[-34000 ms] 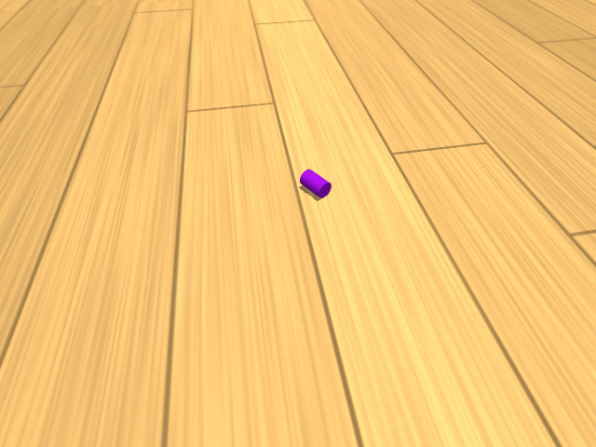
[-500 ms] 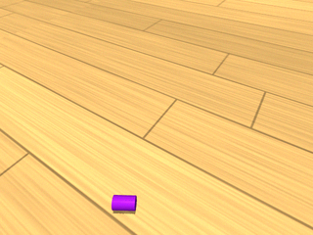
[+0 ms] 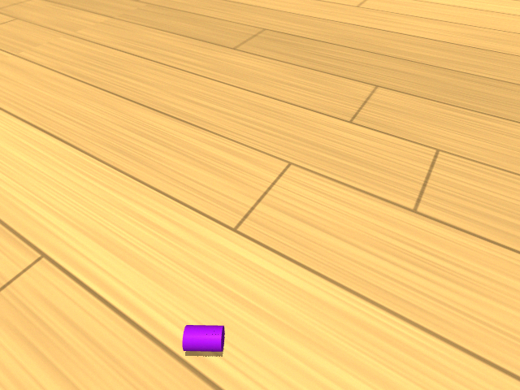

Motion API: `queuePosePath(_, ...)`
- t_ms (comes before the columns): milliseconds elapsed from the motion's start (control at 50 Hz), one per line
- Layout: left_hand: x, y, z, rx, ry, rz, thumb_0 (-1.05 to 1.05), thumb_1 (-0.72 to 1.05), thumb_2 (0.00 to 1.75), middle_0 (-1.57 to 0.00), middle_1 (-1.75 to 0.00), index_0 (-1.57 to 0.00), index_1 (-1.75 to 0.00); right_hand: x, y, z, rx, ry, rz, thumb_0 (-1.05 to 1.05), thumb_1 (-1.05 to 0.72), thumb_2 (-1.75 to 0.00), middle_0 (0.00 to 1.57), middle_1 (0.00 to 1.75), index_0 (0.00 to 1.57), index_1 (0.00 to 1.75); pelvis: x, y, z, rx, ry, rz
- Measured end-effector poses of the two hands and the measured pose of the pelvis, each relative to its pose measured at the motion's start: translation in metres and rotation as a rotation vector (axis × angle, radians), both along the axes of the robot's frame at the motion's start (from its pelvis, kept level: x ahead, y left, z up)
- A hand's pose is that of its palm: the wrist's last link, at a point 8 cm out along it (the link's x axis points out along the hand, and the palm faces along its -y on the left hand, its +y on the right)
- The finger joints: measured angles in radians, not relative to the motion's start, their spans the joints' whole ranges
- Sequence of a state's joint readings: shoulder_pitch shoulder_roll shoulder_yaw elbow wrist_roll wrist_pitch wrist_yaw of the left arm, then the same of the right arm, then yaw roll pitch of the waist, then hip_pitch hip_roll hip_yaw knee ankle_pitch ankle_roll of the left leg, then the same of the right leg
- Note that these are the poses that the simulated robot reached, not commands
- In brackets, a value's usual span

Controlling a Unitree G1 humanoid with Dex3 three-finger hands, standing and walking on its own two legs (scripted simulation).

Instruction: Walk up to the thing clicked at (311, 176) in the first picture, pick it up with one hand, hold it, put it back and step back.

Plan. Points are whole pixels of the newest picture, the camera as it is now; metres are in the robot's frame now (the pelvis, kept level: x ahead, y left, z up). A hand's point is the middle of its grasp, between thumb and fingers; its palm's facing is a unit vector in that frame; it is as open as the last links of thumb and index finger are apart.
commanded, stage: stand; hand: left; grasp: from above
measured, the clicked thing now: (204, 338) +0.46 +0.23 -0.74
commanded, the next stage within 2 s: step back in 0.74 s
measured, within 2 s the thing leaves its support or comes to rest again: neither
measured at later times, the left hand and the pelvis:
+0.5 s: hand out of the picture +0.08 +0.25 -0.16, palm faces +0.00 -0.94 -0.33, open 7.4 cm; pelvis +0.01 +0.00 +0.00, yaw +0 degrees
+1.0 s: hand out of the picture +0.09 +0.29 -0.17, palm faces -0.03 -0.93 -0.38, open 7.4 cm; pelvis -0.03 +0.02 -0.02, yaw +0 degrees
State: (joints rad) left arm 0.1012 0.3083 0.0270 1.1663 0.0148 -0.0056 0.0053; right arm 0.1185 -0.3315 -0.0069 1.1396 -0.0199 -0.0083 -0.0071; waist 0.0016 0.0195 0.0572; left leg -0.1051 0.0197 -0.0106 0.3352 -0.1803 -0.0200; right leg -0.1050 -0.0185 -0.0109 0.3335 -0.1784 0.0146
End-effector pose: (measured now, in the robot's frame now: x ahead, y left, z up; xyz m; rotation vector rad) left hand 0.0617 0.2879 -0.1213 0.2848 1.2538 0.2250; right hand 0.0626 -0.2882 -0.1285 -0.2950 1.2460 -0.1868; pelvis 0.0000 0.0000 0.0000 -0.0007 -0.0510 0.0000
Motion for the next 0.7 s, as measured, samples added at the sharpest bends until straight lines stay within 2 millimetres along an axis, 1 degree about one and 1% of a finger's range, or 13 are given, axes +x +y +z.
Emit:
queuePosePath(220,0.007,0.001,0.002,0.002,-0.01,-0.004,0.01,0.91,0.9,-0.2,-0.3,-0.2,-0.3,0.003,-0.002,0.001,-0.001,-0.002,0.0,0.01,-0.91,-0.9,0.2,0.3,0.2,0.3,0.003,0.0,0.0,0.0,0.0,-0.001)
queuePosePath(700,0.013,0.003,0.002,0.004,-0.014,-0.022,0.01,0.91,0.9,-0.2,-0.3,-0.2,-0.3,0.005,-0.004,0.003,-0.005,-0.001,-0.004,0.01,-0.91,-0.9,0.2,0.3,0.2,0.3,0.006,-0.001,0.001,-0.001,0.006,-0.004)
